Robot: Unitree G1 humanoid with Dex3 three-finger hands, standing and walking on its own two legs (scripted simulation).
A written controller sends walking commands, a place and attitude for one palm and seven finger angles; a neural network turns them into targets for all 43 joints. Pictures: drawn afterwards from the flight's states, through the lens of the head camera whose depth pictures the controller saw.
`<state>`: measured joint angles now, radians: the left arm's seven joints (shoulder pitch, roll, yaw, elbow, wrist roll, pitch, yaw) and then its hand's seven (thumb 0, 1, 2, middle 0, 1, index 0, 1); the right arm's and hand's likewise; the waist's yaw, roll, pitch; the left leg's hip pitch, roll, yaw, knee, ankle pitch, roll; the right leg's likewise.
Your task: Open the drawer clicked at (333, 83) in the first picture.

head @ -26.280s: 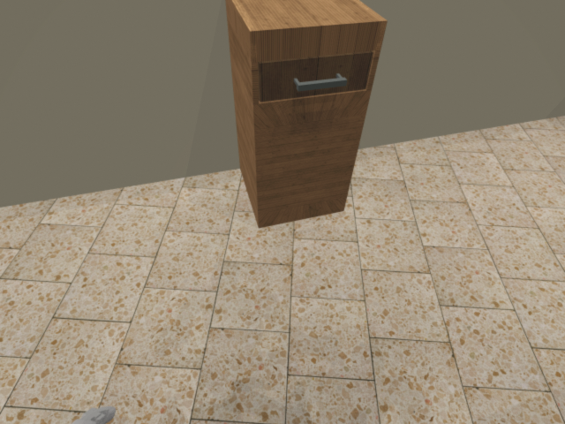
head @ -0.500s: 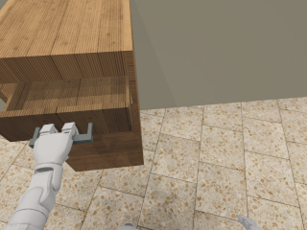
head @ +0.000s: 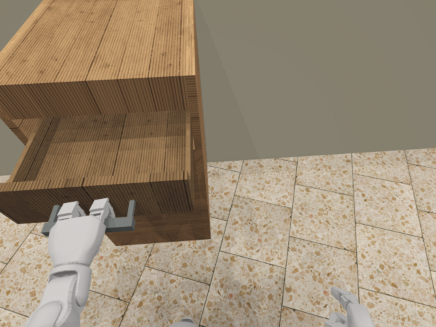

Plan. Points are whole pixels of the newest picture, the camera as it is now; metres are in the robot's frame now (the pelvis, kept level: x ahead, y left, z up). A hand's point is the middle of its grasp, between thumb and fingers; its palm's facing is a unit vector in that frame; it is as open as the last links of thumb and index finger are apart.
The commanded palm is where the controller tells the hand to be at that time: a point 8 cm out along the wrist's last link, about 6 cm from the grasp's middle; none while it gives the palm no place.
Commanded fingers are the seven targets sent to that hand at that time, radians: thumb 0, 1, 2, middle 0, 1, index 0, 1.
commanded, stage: pull the drawer open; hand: left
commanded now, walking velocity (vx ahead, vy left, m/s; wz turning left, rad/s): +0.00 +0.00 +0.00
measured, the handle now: (92, 217) +0.31 +0.27 +0.00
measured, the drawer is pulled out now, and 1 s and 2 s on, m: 0.19 0.30 0.30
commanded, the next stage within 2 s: open the thumb to release the handle in 1.50 s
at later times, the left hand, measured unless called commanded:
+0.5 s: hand (84, 281) +0.20 +0.26 -0.03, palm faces -0.02 -0.05 -1.00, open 5.4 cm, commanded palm +0.18 +0.26 +0.03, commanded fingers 0.00 0.90 0.90 -0.40 -1.35 -0.40 -1.35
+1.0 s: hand (76, 312) +0.15 +0.25 -0.02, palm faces -0.06 -0.07 -1.00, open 5.5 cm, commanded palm +0.12 +0.25 +0.03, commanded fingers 0.00 0.90 0.90 -0.40 -1.35 -0.40 -1.35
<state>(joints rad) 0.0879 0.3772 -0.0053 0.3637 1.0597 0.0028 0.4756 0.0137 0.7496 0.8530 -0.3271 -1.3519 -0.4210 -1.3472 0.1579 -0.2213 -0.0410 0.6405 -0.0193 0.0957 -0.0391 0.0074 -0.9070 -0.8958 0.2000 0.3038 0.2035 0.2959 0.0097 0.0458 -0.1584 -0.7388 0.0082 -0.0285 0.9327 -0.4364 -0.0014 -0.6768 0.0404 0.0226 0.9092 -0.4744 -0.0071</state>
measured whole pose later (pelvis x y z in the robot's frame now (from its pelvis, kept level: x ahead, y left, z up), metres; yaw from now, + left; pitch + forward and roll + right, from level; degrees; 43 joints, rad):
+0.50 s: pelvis +0.00 -0.01 -0.01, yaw +0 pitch +13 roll -1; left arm 0.37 0.37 0.02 0.13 1.06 -0.03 0.51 0.01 0.75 0.84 -0.33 -1.35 -0.42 -1.35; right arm 0.12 -0.22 -0.04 0.61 -0.04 0.08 -0.02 0.01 -0.91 -0.90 0.20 0.30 0.20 0.30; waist 0.03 0.04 -0.16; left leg -0.75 0.01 -0.03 0.97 -0.46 -0.01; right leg -0.69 0.04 0.02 0.96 -0.51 -0.02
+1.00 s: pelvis +0.00 -0.01 -0.01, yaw +0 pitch +13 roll +0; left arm 0.59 0.37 0.04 -0.02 1.05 -0.07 0.51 0.02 0.73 0.79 -0.34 -1.35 -0.42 -1.35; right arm 0.12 -0.22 -0.03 0.56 -0.05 0.10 0.00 0.01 -0.91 -0.90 0.20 0.30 0.20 0.30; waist 0.04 0.03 -0.16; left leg -0.76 0.02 -0.03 1.01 -0.48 -0.02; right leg -0.71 0.05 0.02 1.00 -0.53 -0.03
